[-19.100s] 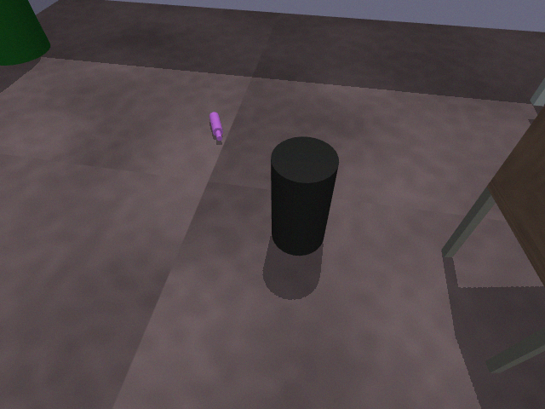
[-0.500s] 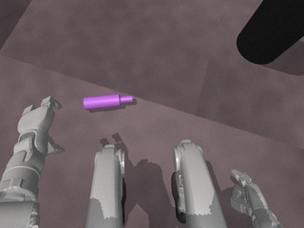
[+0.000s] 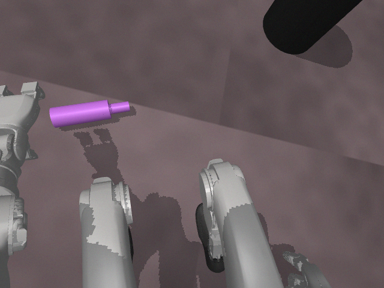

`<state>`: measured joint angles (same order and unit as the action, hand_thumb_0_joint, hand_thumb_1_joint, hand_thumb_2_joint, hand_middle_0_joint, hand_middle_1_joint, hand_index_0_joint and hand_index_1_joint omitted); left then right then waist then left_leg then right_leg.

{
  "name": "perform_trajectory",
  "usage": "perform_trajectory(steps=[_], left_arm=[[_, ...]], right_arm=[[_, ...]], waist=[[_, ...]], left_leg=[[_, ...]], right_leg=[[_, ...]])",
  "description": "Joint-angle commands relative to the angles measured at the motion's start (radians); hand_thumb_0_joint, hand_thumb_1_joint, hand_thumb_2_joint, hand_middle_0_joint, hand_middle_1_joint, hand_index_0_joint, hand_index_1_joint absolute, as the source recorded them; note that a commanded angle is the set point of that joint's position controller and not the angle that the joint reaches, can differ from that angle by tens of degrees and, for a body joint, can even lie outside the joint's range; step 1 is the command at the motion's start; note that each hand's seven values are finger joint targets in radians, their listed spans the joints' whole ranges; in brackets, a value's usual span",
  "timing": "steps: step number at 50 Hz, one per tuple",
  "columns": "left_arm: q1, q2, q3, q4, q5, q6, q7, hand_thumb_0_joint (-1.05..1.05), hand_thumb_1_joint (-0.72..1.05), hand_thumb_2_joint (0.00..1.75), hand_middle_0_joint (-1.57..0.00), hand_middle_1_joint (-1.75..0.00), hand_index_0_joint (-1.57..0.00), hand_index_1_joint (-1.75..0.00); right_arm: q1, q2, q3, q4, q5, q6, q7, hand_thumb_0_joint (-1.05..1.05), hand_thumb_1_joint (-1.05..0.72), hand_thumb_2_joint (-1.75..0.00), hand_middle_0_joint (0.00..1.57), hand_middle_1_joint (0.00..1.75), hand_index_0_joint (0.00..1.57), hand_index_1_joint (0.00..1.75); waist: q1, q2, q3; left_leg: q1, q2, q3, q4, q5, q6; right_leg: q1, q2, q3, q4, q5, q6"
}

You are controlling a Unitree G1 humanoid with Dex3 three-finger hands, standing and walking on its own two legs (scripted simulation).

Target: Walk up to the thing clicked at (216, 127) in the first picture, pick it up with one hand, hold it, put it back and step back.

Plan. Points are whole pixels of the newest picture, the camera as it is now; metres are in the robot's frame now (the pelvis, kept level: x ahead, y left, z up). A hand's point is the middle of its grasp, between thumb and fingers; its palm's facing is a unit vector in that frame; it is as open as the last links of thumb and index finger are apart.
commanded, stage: rise first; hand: left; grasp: from above
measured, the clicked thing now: (92, 111) +0.56 +0.19 -0.34
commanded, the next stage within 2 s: none
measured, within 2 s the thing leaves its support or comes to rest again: neither
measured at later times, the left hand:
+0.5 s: hand (39, 118) +0.49 +0.28 -0.19, palm faces -0.44 -0.05 -0.89, open 13.8 cm
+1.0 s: hand (44, 116) +0.50 +0.27 -0.21, palm faces -0.44 -0.05 -0.90, open 14.0 cm
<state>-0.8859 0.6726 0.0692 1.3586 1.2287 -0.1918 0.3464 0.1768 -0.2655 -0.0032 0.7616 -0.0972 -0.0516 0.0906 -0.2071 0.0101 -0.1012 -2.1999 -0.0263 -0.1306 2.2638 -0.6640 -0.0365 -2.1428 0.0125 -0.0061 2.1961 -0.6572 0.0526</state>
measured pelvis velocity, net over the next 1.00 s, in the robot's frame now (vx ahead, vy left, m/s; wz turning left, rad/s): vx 0.01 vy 0.00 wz -0.05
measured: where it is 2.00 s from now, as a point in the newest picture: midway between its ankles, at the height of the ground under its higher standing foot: (169, 260)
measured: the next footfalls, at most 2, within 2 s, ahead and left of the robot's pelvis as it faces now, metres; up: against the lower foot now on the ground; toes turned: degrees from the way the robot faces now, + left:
none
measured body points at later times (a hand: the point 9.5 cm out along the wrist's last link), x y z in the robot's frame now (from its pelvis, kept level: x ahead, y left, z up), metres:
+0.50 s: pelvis +0.01 +0.00 -0.02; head +0.26 +0.05 +0.35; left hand +0.51 +0.28 -0.14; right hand +0.04 -0.27 -0.13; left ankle +0.09 +0.13 -0.34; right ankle +0.10 -0.14 -0.34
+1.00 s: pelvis +0.01 +0.00 -0.04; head +0.26 +0.06 +0.33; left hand +0.52 +0.27 -0.16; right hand +0.04 -0.28 -0.13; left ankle +0.09 +0.13 -0.34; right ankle +0.10 -0.14 -0.34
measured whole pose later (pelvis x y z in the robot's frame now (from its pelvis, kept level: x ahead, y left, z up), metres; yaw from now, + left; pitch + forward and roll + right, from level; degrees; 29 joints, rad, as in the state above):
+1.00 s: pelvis +0.01 +0.00 -0.04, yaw -3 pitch +35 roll -8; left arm -1.03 0.79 0.10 1.50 1.26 -0.18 0.39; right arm 0.16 -0.28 0.09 0.72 -0.15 -0.04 0.14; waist -0.28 -0.01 -0.03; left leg -2.31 -0.02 -0.17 2.39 -0.71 -0.05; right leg -2.25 0.03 -0.03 2.30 -0.67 0.07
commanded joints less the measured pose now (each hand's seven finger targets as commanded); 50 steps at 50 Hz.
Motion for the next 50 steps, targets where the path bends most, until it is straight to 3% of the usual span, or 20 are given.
perform_trajectory(steps=[1, 6, 7, 12, 13, 17, 24, 28, 31, 41, 42, 50], left_arm=[[-0.362, 0.266, 0.035, -0.106, 0.022, -0.004, 0.060, 0.00, -0.51, 0.99, -0.11, -0.92, -0.11, -0.93], [-0.403, 0.262, 0.028, -0.058, 0.023, -0.001, 0.074, 0.00, -0.52, 0.99, -0.09, -0.96, -0.09, -0.96], [-0.420, 0.285, 0.044, -0.054, 0.027, 0.002, 0.081, 0.00, -0.52, 0.99, -0.09, -0.96, -0.09, -0.96], [-0.409, 0.274, 0.039, -0.005, 0.037, 0.015, 0.091, 0.00, -0.49, 0.97, -0.12, -0.94, -0.12, -0.94], [-0.424, 0.290, 0.045, -0.019, 0.036, 0.017, 0.091, 0.00, -0.49, 0.96, -0.12, -0.95, -0.12, -0.95], [-0.433, 0.290, 0.044, -0.008, 0.031, 0.023, 0.091, 0.00, -0.49, 0.97, -0.11, -0.96, -0.12, -0.96], [-0.442, 0.339, 0.065, -0.027, 0.017, 0.025, 0.089, 0.00, -0.49, 0.96, -0.11, -0.96, -0.12, -0.96], [-0.431, 0.333, 0.055, -0.042, 0.019, 0.024, 0.083, 0.00, -0.49, 0.96, -0.11, -0.96, -0.12, -0.96], [-0.397, 0.328, 0.064, -0.042, 0.004, 0.027, 0.080, 0.00, -0.49, 0.96, -0.11, -0.97, -0.12, -0.96], [-0.439, 0.347, 0.059, -0.028, 0.009, 0.015, 0.081, 0.00, -0.51, 0.97, -0.08, -1.01, -0.09, -1.00], [-0.441, 0.347, 0.052, -0.027, 0.014, 0.013, 0.081, 0.00, -0.59, 1.05, -0.08, -0.95, -0.05, -0.98], [-0.469, 0.355, 0.040, 0.028, 0.023, 0.009, 0.091, 0.00, -0.53, 1.00, -0.09, -0.99, -0.09, -1.00]], right_arm=[[0.173, -0.229, -0.069, -0.024, -0.010, -0.004, -0.001, 0.00, -0.90, -0.90, 0.20, 0.30, 0.20, 0.30], [0.171, -0.224, -0.053, -0.020, -0.023, -0.003, 0.006, 0.00, -0.90, -0.90, 0.20, 0.30, 0.20, 0.30], [0.179, -0.230, -0.051, -0.019, -0.027, -0.003, 0.008, 0.00, -0.90, -0.90, 0.20, 0.30, 0.20, 0.30], [0.189, -0.233, -0.033, -0.018, -0.036, -0.002, 0.015, 0.00, -0.90, -0.90, 0.20, 0.30, 0.20, 0.30], [0.184, -0.229, -0.032, -0.020, -0.034, -0.001, 0.016, 0.00, -0.90, -0.90, 0.20, 0.30, 0.20, 0.30], [0.203, -0.237, -0.023, -0.019, -0.041, -0.002, 0.023, 0.00, -0.90, -0.90, 0.20, 0.30, 0.20, 0.30], [0.204, -0.243, -0.016, -0.025, -0.043, 0.001, 0.025, 0.00, -0.90, -0.90, 0.20, 0.30, 0.20, 0.30], [0.208, -0.247, -0.010, -0.028, -0.042, 0.007, 0.030, 0.00, -0.90, -0.90, 0.20, 0.30, 0.20, 0.30], [0.215, -0.254, -0.011, -0.032, -0.044, 0.011, 0.034, 0.00, -0.90, -0.90, 0.20, 0.30, 0.20, 0.30], [0.213, -0.266, 0.007, -0.038, -0.049, 0.017, 0.041, 0.00, -0.90, -0.90, 0.20, 0.30, 0.20, 0.30], [0.215, -0.268, 0.010, -0.038, -0.049, 0.018, 0.041, 0.00, -0.90, -0.90, 0.20, 0.30, 0.20, 0.30], [0.202, -0.273, 0.023, -0.040, -0.054, 0.016, 0.039, 0.00, -0.90, -0.90, 0.20, 0.30, 0.20, 0.30]], waist=[[-0.011, 0.237, -0.654], [-0.030, 0.243, -0.637], [-0.033, 0.250, -0.643], [-0.049, 0.270, -0.634], [-0.039, 0.282, -0.643], [-0.061, 0.270, -0.639], [-0.050, 0.284, -0.654], [-0.064, 0.293, -0.651], [-0.058, 0.291, -0.653], [-0.080, 0.304, -0.626], [-0.086, 0.299, -0.624], [-0.103, 0.276, -0.586]], left_leg=[[0.518, 0.001, 0.103, -0.237, 0.125, 0.059], [0.487, 0.000, 0.100, -0.217, 0.099, 0.063], [0.488, 0.003, 0.096, -0.217, 0.102, 0.062], [0.485, 0.005, 0.086, -0.199, 0.140, 0.058], [0.485, 0.003, 0.093, -0.197, 0.143, 0.060], [0.470, 0.008, 0.092, -0.171, 0.168, 0.062], [0.436, 0.009, 0.104, -0.149, 0.152, 0.066], [0.451, 0.012, 0.094, -0.140, 0.193, 0.062], [0.463, 0.013, 0.090, -0.137, 0.227, 0.058], [0.430, 0.014, 0.088, -0.118, 0.187, 0.061], [0.424, 0.014, 0.086, -0.119, 0.188, 0.060], [0.365, 0.010, 0.086, -0.107, 0.118, 0.067]], right_leg=[[0.259, 0.008, -0.118, -0.206, 0.149, -0.087], [0.235, 0.013, -0.125, -0.192, 0.132, -0.086], [0.232, 0.009, -0.125, -0.185, 0.137, -0.085], [0.211, 0.008, -0.133, -0.158, 0.171, -0.083], [0.218, 0.013, -0.131, -0.158, 0.174, -0.086], [0.240, 0.013, -0.134, -0.152, 0.206, -0.082], [0.266, 0.020, -0.128, -0.150, 0.200, -0.082], [0.271, 0.021, -0.137, -0.138, 0.238, -0.081], [0.278, 0.018, -0.137, -0.130, 0.265, -0.079], [0.264, 0.028, -0.146, -0.126, 0.242, -0.080], [0.268, 0.028, -0.150, -0.122, 0.241, -0.079], [0.243, 0.036, -0.155, -0.123, 0.187, -0.080]])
